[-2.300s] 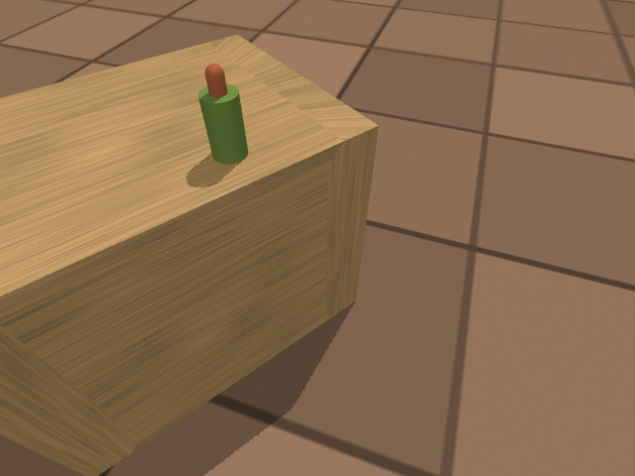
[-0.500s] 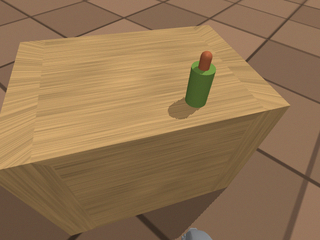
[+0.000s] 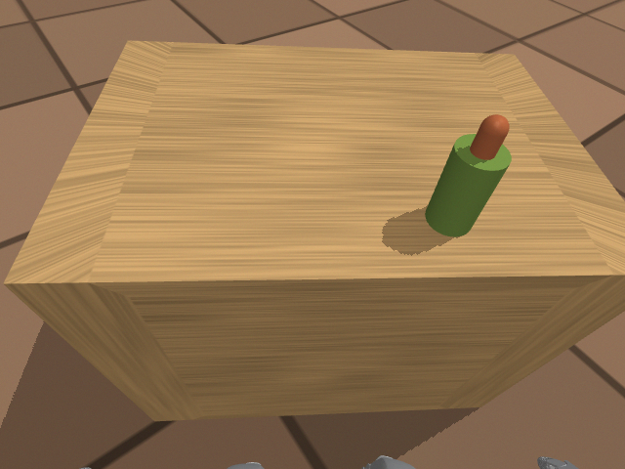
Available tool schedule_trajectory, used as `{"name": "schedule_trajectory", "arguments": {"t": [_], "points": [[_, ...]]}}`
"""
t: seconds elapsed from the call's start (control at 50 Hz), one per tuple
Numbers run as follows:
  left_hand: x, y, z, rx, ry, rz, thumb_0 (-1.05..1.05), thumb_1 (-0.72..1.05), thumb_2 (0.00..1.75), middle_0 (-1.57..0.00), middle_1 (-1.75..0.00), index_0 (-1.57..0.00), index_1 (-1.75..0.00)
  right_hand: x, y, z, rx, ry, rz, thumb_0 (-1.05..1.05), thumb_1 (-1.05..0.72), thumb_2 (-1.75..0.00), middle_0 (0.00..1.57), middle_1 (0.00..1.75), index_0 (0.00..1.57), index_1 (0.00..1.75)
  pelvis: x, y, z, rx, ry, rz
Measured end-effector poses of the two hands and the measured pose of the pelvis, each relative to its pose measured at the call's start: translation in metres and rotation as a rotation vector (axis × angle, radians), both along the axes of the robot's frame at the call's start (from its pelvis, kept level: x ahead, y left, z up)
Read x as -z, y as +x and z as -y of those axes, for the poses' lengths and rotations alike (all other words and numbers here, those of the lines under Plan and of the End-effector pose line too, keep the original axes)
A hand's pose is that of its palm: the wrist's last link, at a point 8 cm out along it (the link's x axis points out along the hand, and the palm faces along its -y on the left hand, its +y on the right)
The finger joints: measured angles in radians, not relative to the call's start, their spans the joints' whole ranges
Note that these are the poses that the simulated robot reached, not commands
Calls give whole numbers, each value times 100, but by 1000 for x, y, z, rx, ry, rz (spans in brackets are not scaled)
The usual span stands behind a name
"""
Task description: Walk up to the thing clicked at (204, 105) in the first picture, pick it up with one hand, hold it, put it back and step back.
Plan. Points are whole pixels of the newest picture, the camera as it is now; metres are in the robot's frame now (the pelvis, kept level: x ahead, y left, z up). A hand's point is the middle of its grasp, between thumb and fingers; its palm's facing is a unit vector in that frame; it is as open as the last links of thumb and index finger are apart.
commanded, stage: walk up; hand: right
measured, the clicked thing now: (470, 174) +0.49 -0.20 +0.10
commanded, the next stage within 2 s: stand in 1.96 s
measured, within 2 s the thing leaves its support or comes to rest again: neither
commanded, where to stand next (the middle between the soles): +0.06 -0.01 m, yaw +3 degrees
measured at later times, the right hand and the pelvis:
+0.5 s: hand out of the picture +0.10 -0.25 -0.13, palm faces -0.11 +0.93 -0.36, open 7.4 cm; pelvis -0.03 +0.00 +0.01, yaw +5 degrees
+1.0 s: hand out of the picture +0.10 -0.25 -0.12, palm faces -0.10 +0.93 -0.35, open 7.4 cm; pelvis -0.01 +0.00 +0.03, yaw +5 degrees
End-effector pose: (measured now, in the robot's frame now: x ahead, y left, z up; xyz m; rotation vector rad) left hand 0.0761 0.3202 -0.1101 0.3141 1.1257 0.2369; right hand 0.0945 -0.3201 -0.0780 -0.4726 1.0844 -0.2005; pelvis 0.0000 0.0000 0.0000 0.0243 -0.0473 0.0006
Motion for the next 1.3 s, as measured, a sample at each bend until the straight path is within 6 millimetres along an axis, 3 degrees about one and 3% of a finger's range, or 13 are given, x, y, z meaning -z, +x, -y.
{"name": "schedule_trajectory", "arguments": {"t": [0.14, 0.3, 0.4, 0.54, 0.74, 0.92, 1.12, 1.3], "points": [[-4, -18, -2, -50, -8, -55, 1, 91, 89, -20, -30, -21, -30, -5, 4, -11, -19, 14, -10, 0, -90, -90, 20, 30, 21, 30, -10, -3, -3, -42, -44, -21], [-16, -45, 9, -54, 51, -59, 1, 91, 89, -20, -30, -20, -30, 17, 12, -9, -35, 80, 2, 0, -90, -90, 20, 30, 21, 30, -7, -19, 9, -57, -69, -7], [-29, -65, 10, -53, 61, -55, 1, 90, 89, -20, -30, -21, -30, 17, 10, -18, -38, 124, -4, 0, -90, -90, 20, 30, 21, 30, -15, -23, 8, -66, -24, 1], [-24, -67, -8, -73, 48, -27, 1, 90, 89, -20, -30, -21, -30, 17, -7, -28, -43, 108, -16, 0, -91, -90, 20, 30, 21, 30, -12, -31, -5, -83, 3, 14], [-16, -74, 1, -69, -10, -61, 1, 90, 89, -20, -30, -21, -30, 4, -20, -27, -11, 100, -47, 0, -90, -90, 20, 30, 21, 30, -21, -29, -4, -86, -36, 2], [-18, -65, 10, -87, -31, -92, 1, 90, 89, -20, -30, -21, -30, 1, -6, -30, -12, 109, -73, 0, -90, -90, 20, 30, 21, 30, -29, -16, -1, -91, -38, -8], [-28, -38, 12, -86, -12, -65, 1, 90, 89, -20, -30, -21, -30, 1, 20, -30, -4, 127, -44, 0, -91, -90, 20, 30, 21, 30, -33, -8, 2, -91, -33, -4], [-33, -22, 14, -79, -5, -48, 1, 90, 89, -20, -30, -21, -30, 1, 22, -28, 8, 132, -54, 0, -91, -90, 20, 30, 20, 30, -35, -3, 5, -87, -29, -1]]}}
